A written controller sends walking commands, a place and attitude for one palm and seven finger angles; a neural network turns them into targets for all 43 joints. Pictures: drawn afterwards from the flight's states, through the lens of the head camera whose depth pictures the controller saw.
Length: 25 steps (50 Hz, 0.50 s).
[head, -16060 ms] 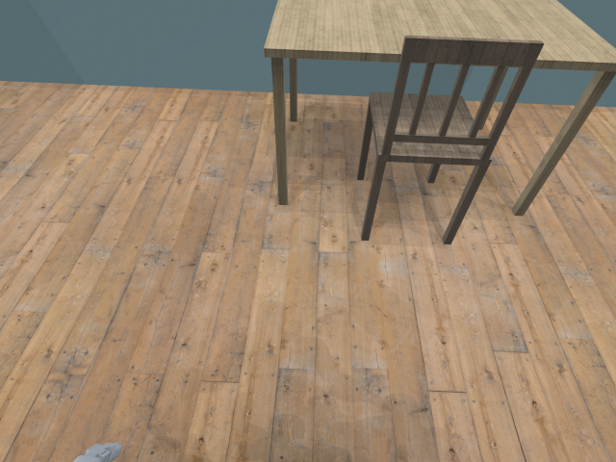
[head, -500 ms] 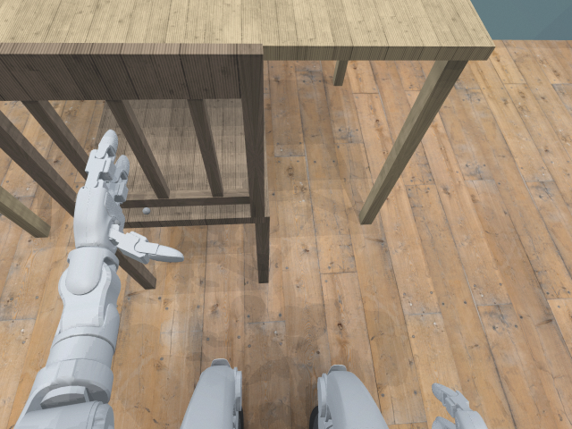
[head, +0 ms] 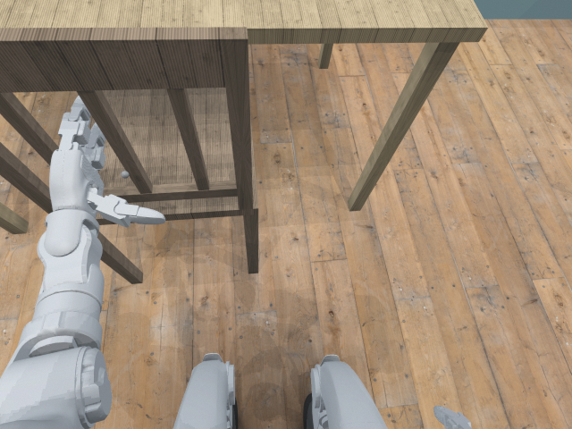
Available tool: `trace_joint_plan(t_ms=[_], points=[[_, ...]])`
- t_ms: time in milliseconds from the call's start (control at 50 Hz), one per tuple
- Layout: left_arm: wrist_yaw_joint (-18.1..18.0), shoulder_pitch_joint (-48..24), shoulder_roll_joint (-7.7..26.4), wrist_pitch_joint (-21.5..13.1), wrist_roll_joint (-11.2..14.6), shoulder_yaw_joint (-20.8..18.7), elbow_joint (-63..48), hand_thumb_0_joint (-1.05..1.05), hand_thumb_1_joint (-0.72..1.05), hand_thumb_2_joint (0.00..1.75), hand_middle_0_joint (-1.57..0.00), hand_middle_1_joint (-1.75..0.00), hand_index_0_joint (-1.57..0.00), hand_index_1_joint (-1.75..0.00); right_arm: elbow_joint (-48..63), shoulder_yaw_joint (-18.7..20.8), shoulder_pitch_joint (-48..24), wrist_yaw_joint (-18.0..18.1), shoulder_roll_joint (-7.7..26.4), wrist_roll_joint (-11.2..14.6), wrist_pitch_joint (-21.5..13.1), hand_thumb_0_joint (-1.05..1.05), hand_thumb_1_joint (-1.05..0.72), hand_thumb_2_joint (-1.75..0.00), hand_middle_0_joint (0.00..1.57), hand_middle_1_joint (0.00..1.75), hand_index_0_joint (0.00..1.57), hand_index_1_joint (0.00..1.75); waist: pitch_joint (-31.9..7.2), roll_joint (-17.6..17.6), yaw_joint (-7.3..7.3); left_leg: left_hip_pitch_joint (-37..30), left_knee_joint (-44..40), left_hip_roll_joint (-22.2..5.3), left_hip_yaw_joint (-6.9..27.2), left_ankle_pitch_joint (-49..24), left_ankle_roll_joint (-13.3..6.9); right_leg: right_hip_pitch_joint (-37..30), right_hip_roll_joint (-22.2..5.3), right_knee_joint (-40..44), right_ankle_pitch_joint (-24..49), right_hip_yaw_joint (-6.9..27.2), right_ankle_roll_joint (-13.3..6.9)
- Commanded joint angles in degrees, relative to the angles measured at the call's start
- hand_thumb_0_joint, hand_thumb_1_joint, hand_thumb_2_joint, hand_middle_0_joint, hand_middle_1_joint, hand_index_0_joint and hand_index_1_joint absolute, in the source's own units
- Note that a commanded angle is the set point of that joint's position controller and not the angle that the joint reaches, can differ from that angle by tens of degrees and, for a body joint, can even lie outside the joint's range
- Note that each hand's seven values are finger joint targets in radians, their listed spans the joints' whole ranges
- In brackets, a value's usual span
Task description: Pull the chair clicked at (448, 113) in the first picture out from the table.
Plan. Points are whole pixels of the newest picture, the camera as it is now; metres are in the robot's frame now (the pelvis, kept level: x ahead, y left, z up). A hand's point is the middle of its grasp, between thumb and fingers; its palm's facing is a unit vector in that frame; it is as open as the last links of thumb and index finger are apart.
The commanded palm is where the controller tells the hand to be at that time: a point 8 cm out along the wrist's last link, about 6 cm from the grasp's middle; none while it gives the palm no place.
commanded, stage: push the fingers through the gap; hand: left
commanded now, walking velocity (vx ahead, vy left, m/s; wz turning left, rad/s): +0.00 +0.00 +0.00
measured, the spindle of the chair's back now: (122, 148) +0.50 +0.23 +0.02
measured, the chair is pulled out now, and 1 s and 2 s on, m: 0.00 0.00 0.03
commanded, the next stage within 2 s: hook a spindle and tug to test in 0.58 s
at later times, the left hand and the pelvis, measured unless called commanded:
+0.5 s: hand (123, 161) +0.47 +0.22 +0.03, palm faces +0.10 -0.99 -0.03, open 16.9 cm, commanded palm +0.45 +0.26 +0.03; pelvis +0.00 +0.01 +0.00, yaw -1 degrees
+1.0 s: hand (126, 159) +0.48 +0.21 +0.03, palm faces +0.10 -0.99 -0.02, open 15.7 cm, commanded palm +0.45 +0.25 +0.03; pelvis +0.00 +0.01 +0.00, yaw -1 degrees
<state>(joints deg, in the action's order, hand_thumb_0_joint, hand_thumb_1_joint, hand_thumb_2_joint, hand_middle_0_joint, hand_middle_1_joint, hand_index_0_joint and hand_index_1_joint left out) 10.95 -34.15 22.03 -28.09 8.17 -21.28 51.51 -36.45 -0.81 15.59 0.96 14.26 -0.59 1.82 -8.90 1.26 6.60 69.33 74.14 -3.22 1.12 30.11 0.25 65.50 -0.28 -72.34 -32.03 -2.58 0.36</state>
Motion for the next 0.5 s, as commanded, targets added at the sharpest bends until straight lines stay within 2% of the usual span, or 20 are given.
trace_joint_plan(t_ms=[0, 20, 80, 100, 120, 140, 160, 200, 220, 320, 340, 360, 380, 420, 480], points=[[0.5, -23.1, 12.5, -4.4, 0.1, -1.5, -9.7, 0.00, -0.50, 0.30, -0.06, -0.08, -0.06, -0.08, 3.4, 3.7, 6.4, 0.7, 9.8, -0.4, -1.0, 0.00, -0.90, -0.90, 0.20, 0.30, 0.20, 0.30, -26.4, 4.6, 1.53, -22.3, -7.2, 1.6, 0.8, -18.5, -1.4, -9.4, 1.5, 9.5, 17.0, 0.7, -1.2], [0.5, -23.7, 12.5, -4.5, 0.0, -1.4, -9.2, 0.00, -0.50, 0.30, -0.06, -0.08, -0.06, -0.08, 3.3, 3.7, 6.7, 0.7, 9.9, -0.4, -1.0, 0.00, -0.90, -0.90, 0.20, 0.30, 0.20, 0.30, -26.1, 5.8, 1.44, -23.3, -7.3, 1.5, 1.1, -18.7, -1.3, -7.9, 1.6, 9.4, 16.4, 0.4, -1.5], [0.2, -27.3, 14.3, -4.4, -0.7, -2.3, -5.9, 0.00, -0.50, 0.30, -0.06, -0.08, -0.06, -0.08, 2.8, 3.5, 7.1, 0.8, 10.4, -0.7, -0.6, 0.00, -0.90, -0.90, 0.20, 0.30, 0.20, 0.30, -25.9, 5.2, 2.23, -22.4, -6.8, 1.6, 1.5, -17.3, -1.4, -6.4, 1.6, 9.3, 14.6, 0.3, -1.4], [0.1, -28.0, 15.7, -4.4, -1.1, -3.3, -5.4, 0.00, -0.50, 0.30, -0.06, -0.08, -0.06, -0.08, 2.8, 3.4, 7.3, 0.8, 10.5, -0.8, -0.4, 0.00, -0.90, -0.90, 0.20, 0.30, 0.20, 0.30, -26.5, 5.8, 1.86, -22.0, -6.5, 1.6, 1.6, -17.5, -1.4, -6.7, 1.6, 8.9, 14.7, 0.3, -1.5], [0.0, -29.4, 16.3, -4.5, -1.4, -3.3, -5.4, 0.00, -0.50, 0.30, -0.06, -0.08, -0.06, -0.08, 2.7, 3.4, 7.5, 0.8, 10.7, -0.9, -0.2, 0.00, -0.90, -0.90, 0.20, 0.30, 0.20, 0.30, -27.0, 6.8, 2.24, -23.2, -6.4, 1.4, 1.9, -18.0, -1.4, -5.3, 1.7, 8.5, 14.5, 0.1, -1.6], [0.0, -30.1, 15.7, -4.3, -1.4, -3.0, -4.7, 0.00, -0.50, 0.30, -0.06, -0.08, -0.06, -0.08, 2.8, 3.2, 7.6, 0.7, 10.6, -1.0, -0.1, 0.00, -0.90, -0.90, 0.20, 0.30, 0.20, 0.30, -27.6, 7.0, 2.32, -23.6, -6.4, 1.5, 2.1, -18.6, -1.3, -5.2, 1.6, 8.5, 14.7, -0.1, -1.6], [-0.1, -30.0, 17.2, -4.3, -1.8, -4.0, -4.1, 0.00, -0.50, 0.30, -0.06, -0.08, -0.06, -0.08, 2.8, 3.3, 7.9, 0.8, 10.8, -1.1, 0.2, 0.00, -0.90, -0.90, 0.20, 0.30, 0.20, 0.30, -28.2, 7.1, 2.06, -23.9, -6.2, 1.3, 2.2, -19.5, -1.2, -5.2, 1.7, 8.1, 15.1, -0.2, -1.7], [0.0, -28.6, 16.1, -4.4, -1.8, -3.5, -6.3, 0.00, -0.50, 0.30, -0.06, -0.08, -0.06, -0.08, 3.5, 3.4, 8.0, 0.4, 10.5, -1.2, 0.6, 0.00, -0.90, -0.90, 0.20, 0.30, 0.20, 0.30, -31.8, 9.4, 1.09, -26.9, -6.1, 1.4, 2.1, -23.1, -1.0, -6.2, 1.6, 7.8, 17.6, -0.2, -1.8], [0.0, -26.9, 15.1, -4.2, -1.5, -3.2, -6.4, 0.00, -0.50, 0.30, -0.06, -0.08, -0.06, -0.08, 3.8, 3.6, 8.3, 0.1, 10.6, -1.3, 0.8, 0.00, -0.90, -0.90, 0.20, 0.30, 0.20, 0.30, -32.8, 9.4, 1.08, -28.4, -6.4, 1.1, 2.5, -24.7, -0.9, -5.9, 1.8, 7.5, 18.1, -0.6, -1.9], [-0.2, -22.4, 16.8, -2.5, -1.2, -5.3, -6.5, 0.00, -0.50, 0.30, -0.06, -0.08, -0.06, -0.08, 4.8, 3.5, 8.4, -0.4, 10.7, -0.8, 2.1, 0.00, -0.90, -0.90, 0.20, 0.30, 0.20, 0.30, -30.5, 6.0, 0.46, -24.3, -6.9, 1.2, 1.7, -23.1, -1.1, -9.3, 2.0, 8.2, 19.3, -0.2, -1.6], [-0.3, -23.6, 16.6, -2.6, -1.1, -4.9, -7.7, 0.00, -0.50, 0.30, -0.06, -0.08, -0.06, -0.08, 4.7, 3.4, 8.3, -0.4, 10.6, -0.8, 2.2, 0.00, -0.90, -0.90, 0.20, 0.30, 0.20, 0.30, -30.2, 5.6, 0.93, -24.4, -7.1, 1.2, 1.7, -23.1, -1.2, -9.3, 1.9, 8.5, 19.5, -0.2, -1.4], [-0.4, -23.1, 16.7, -2.8, -1.1, -5.1, -8.7, 0.00, -0.50, 0.30, -0.06, -0.08, -0.06, -0.08, 4.9, 3.5, 8.3, -0.4, 10.5, -0.8, 2.2, 0.00, -0.90, -0.90, 0.20, 0.30, 0.20, 0.30, -29.9, 6.6, 0.48, -24.7, -7.3, 1.2, 1.6, -23.3, -1.1, -9.6, 2.0, 8.6, 19.6, -0.1, -1.5], [-0.5, -23.2, 16.5, -3.0, -1.0, -4.9, -9.5, 0.00, -0.50, 0.30, -0.06, -0.08, -0.06, -0.08, 4.9, 3.5, 8.2, -0.4, 10.4, -0.7, 2.2, 0.00, -0.90, -0.90, 0.20, 0.30, 0.20, 0.30, -29.9, 5.8, 0.82, -24.8, -7.3, 1.2, 1.4, -22.9, -1.2, -9.8, 2.0, 9.0, 19.5, 0.0, -1.4], [-0.6, -23.9, 15.3, -3.8, -0.9, -3.8, -11.2, 0.00, -0.50, 0.30, -0.06, -0.08, -0.06, -0.08, 4.7, 3.6, 8.2, -0.4, 10.3, -0.8, 2.0, 0.00, -0.90, -0.90, 0.20, 0.30, 0.20, 0.30, -29.7, 7.5, 1.15, -26.5, -7.6, 1.0, 1.8, -23.2, -1.0, -8.4, 2.1, 8.9, 18.8, -0.3, -1.6], [-0.6, -23.5, 15.5, -4.2, -0.9, -4.1, -9.4, 0.00, -0.50, 0.30, -0.06, -0.08, -0.06, -0.08, 3.8, 3.6, 8.2, -0.1, 10.3, -0.8, 1.8, 0.00, -0.90, -0.90, 0.20, 0.30, 0.20, 0.30, -28.3, 6.0, 1.46, -25.3, -7.6, 1.1, 1.7, -21.8, -1.0, -8.6, 2.1, 9.4, 18.1, -0.2, -1.4]])
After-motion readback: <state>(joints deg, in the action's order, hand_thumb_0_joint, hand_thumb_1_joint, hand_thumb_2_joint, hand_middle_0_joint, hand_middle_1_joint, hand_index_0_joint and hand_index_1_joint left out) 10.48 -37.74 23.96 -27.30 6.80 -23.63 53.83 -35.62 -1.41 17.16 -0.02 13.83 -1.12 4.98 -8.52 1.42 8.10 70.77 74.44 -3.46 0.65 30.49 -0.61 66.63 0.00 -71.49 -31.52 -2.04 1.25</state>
